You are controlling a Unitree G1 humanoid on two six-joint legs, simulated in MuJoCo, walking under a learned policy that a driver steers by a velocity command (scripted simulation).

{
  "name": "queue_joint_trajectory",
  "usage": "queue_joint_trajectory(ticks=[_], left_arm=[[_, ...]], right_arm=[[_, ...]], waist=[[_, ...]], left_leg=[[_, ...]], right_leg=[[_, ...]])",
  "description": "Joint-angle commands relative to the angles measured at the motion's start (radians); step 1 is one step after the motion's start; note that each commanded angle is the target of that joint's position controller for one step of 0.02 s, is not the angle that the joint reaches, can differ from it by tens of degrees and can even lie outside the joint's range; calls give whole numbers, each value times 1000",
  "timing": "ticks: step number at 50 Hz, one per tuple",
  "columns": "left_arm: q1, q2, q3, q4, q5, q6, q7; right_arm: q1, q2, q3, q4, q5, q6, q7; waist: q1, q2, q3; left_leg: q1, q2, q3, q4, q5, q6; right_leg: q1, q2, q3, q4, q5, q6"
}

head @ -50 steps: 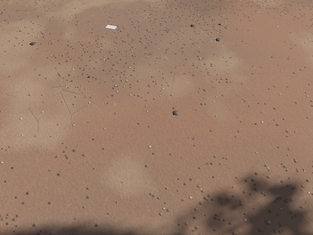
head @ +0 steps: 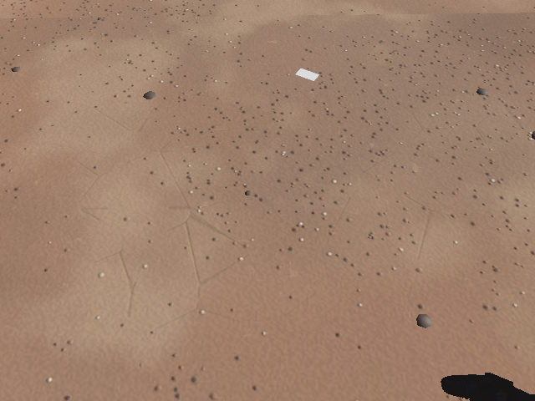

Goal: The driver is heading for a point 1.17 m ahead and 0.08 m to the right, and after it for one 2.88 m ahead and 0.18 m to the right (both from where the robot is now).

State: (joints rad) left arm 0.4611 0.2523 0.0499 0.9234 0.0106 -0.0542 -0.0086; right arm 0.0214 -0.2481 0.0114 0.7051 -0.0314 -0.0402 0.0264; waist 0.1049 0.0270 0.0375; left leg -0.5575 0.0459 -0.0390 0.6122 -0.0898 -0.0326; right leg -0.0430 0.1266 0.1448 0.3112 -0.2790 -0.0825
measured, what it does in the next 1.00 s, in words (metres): walks ahead: left foot, then right foot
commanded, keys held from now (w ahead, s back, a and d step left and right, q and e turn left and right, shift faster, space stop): w+e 0.30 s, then w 0.18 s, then w+q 0.52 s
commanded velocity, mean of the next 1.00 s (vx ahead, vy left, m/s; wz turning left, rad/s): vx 0.50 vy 0.00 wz -0.10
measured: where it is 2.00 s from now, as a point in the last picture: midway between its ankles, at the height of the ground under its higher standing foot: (325, 192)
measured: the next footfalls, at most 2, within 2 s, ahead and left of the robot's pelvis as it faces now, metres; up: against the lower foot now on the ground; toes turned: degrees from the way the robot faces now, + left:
left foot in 0.06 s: +0.20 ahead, +0.12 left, +0.00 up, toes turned -4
right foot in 0.56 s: +0.41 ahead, -0.14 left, +0.00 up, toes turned -19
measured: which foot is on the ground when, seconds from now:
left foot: up 0.00-0.04, down 0.06-0.56, up 0.58-1.00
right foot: down 0.00-0.08, up 0.10-0.54, down 0.56-1.00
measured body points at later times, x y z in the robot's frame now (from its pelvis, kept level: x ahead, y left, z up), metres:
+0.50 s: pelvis +0.25 +0.00 +0.00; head +0.29 -0.01 +0.44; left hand +0.53 +0.15 -0.10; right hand +0.14 -0.24 -0.14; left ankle +0.16 +0.13 -0.74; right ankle +0.36 -0.14 -0.71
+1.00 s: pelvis +0.50 -0.09 -0.01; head +0.53 -0.09 +0.44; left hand +0.50 +0.17 -0.15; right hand +0.63 -0.34 -0.13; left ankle +0.67 +0.01 -0.70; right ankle +0.37 -0.13 -0.74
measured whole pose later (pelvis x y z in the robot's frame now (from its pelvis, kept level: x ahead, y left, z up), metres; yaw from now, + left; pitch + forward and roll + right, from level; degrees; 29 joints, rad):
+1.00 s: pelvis +0.50 -0.09 -0.01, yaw -4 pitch +0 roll -1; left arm 0.40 0.21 0.03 0.96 0.02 -0.09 0.02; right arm 0.12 -0.23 -0.05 0.82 -0.03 0.00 0.06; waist 0.04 0.03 0.05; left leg -0.62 0.07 0.09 0.71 -0.03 0.07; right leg 0.10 0.05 -0.26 0.22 -0.33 -0.05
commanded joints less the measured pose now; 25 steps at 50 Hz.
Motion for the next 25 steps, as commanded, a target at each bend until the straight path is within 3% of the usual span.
queue_joint_trajectory(ticks=[1,2,3,4,5,6,7,8,9,11,13,16,19,23,25], left_arm=[[-17,190,47,-61,6,-5,13],[-42,197,50,-68,4,-5,12],[-47,181,47,-73,-4,-12,6],[-62,113,29,-113,-16,-23,2],[28,64,20,-142,-34,-17,5],[20,138,32,-110,0,4,13],[-39,138,36,-106,11,10,4],[-75,114,33,-112,11,13,-6],[-96,106,34,-115,19,22,-14],[-109,92,32,-124,27,42,-30],[-164,80,29,-150,25,53,-42],[-266,66,20,-190,29,55,-56],[-366,38,0,-222,26,45,-64],[-475,41,-16,-256,31,38,-66],[-485,56,-15,-259,37,33,-55]], right_arm=[[-3,-113,-33,-70,6,-25,-12],[83,-127,-42,-43,6,-32,-19],[195,-171,-58,-14,-5,-46,-33],[365,-252,-79,-5,-28,-52,-52],[358,-319,-98,-3,-29,-32,-55],[311,-236,-90,-5,-16,-19,-50],[257,-151,-70,-18,-8,-21,-45],[227,-117,-62,-14,-8,-26,-40],[227,-104,-58,-6,-7,-32,-41],[250,-101,-59,17,3,-49,-37],[279,-107,-66,37,13,-63,-32],[321,-106,-70,65,12,-65,-31],[344,-104,-69,95,8,-64,-24],[412,-141,-76,146,12,-57,-25],[448,-155,-77,179,15,-44,-28]], waist=[[-73,-108,-19],[-117,-94,-49],[-167,-38,-116],[-235,83,-264],[-179,282,-309],[-147,140,-195],[-139,40,-95],[-126,24,-45],[-117,56,-28],[-104,92,-28],[-100,79,-29],[-112,62,-9],[-125,64,20],[-149,68,47],[-142,69,44]], left_leg=[[195,-56,22,-82,-55,17],[321,-73,29,-143,-65,32],[499,-21,-17,-188,-75,63],[714,225,-249,-225,-280,120],[836,414,-642,-347,-410,214],[727,394,-648,-348,-496,227],[620,339,-505,-361,-428,209],[542,292,-369,-384,-266,194],[502,256,-270,-398,-158,177],[473,218,-151,-407,26,165],[489,219,-79,-418,152,174],[504,213,9,-439,228,185],[475,174,96,-454,236,175],[505,203,132,-454,284,172],[565,222,128,-393,438,173]], right_leg=[[-89,-249,226,31,433,-91],[-115,-224,222,111,468,-72],[-172,-163,178,277,444,-46],[-285,-105,80,548,218,-20],[-552,19,-37,747,-285,1],[-630,-78,-42,858,-236,-3],[-624,-111,-40,866,-143,-1],[-601,-138,-50,844,-87,10],[-582,-158,-63,826,-65,18],[-565,-164,-83,828,-30,31],[-607,-171,-88,827,19,39],[-674,-181,-99,762,103,52],[-617,-165,-130,545,210,51],[-504,-144,-208,338,192,14],[-454,-124,-228,282,117,-19]])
